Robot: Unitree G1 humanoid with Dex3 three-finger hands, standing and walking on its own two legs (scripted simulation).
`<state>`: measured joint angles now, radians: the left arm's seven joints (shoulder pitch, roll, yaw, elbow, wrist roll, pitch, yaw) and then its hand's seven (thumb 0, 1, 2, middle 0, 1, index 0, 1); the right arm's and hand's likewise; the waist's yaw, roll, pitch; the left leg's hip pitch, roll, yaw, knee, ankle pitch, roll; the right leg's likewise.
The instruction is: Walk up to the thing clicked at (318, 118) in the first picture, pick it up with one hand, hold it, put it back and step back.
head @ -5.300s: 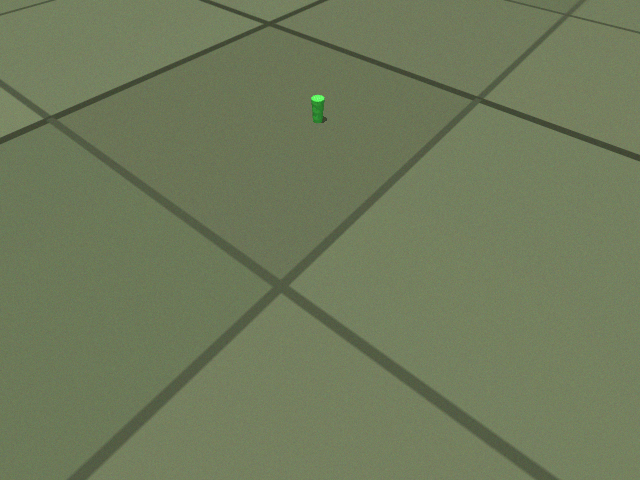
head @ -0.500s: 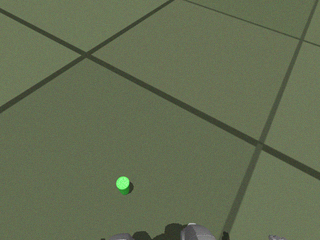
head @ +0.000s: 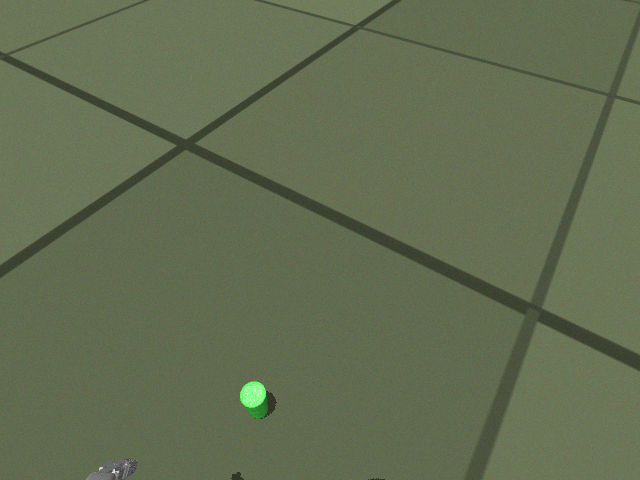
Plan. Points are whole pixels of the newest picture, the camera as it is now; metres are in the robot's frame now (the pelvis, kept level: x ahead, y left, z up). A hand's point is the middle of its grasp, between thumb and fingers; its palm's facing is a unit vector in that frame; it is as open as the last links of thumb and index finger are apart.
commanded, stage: walk up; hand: left
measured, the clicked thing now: (256, 402) +0.43 +0.20 -0.71
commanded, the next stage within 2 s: stand in 0.68 s
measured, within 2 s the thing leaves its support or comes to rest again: neither
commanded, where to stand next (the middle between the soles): +0.08 +0.00 m, yaw +0 degrees
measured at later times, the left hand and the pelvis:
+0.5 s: hand out of the picture +0.08 +0.26 -0.15, palm faces +0.00 -0.95 -0.33, open 7.4 cm; pelvis +0.01 +0.00 +0.01, yaw +0 degrees
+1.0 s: hand out of the picture +0.10 +0.26 -0.15, palm faces +0.00 -0.94 -0.34, open 7.4 cm; pelvis +0.02 +0.00 +0.01, yaw +1 degrees
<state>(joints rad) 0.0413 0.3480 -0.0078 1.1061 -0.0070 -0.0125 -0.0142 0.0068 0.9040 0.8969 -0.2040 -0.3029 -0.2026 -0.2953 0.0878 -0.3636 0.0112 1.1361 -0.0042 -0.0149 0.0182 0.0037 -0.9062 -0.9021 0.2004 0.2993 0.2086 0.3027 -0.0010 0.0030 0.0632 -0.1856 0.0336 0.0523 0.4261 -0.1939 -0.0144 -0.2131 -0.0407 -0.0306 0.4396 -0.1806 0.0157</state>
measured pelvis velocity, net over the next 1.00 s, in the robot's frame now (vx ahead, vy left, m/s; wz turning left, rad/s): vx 0.02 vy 0.00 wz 0.02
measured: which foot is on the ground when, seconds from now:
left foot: down 0.00-1.00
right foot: down 0.00-1.00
